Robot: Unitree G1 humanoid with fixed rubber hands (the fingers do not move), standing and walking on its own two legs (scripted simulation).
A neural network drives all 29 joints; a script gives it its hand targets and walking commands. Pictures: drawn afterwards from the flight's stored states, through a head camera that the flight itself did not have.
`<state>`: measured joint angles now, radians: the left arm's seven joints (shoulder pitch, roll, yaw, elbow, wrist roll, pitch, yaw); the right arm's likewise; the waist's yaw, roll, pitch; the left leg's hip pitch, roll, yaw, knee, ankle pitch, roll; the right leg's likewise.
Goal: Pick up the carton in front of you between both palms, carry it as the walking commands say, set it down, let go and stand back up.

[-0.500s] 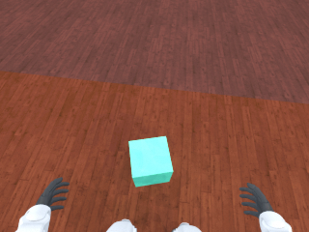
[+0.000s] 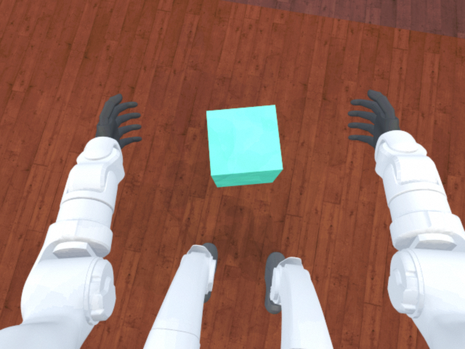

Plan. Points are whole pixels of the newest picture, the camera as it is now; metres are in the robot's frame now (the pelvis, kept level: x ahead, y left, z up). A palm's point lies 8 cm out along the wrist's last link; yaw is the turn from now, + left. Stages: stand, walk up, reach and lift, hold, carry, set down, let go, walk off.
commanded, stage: reach and lift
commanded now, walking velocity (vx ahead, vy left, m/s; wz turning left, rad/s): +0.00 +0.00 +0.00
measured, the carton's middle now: (243, 150) +0.55 +0.04 -0.56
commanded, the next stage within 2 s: none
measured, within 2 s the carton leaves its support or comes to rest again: neither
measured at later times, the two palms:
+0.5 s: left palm (152, 100) +0.52 +0.23 -0.15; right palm (341, 82) +0.60 -0.14 -0.15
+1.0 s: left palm (175, 142) +0.51 +0.23 -0.39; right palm (308, 132) +0.58 -0.14 -0.40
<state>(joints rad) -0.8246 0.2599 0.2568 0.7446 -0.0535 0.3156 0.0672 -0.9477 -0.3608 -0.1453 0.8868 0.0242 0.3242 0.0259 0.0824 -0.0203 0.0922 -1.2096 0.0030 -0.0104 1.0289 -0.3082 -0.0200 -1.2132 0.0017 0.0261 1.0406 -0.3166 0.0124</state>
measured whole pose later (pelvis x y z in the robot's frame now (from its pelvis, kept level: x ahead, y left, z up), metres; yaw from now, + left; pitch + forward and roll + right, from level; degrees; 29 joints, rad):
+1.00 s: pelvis -0.02 -0.01 -0.24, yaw +4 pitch +47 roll +3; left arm -1.39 0.27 0.33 0.94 -0.14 0.14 0.13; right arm -1.55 -0.46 -0.04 1.08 0.11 0.17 -0.08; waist 0.10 0.00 0.20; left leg -2.19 -0.04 -0.02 1.89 -0.53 -0.06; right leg -2.20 0.07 0.08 1.94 -0.57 0.04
